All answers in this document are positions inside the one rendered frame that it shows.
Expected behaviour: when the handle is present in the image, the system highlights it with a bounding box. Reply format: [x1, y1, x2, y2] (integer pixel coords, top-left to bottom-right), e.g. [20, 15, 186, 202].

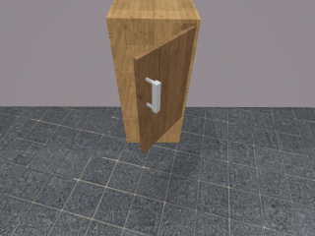
[146, 77, 161, 113]

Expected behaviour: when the cupboard door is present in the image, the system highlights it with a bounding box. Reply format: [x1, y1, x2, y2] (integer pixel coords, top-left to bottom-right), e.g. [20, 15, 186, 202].
[133, 26, 196, 154]

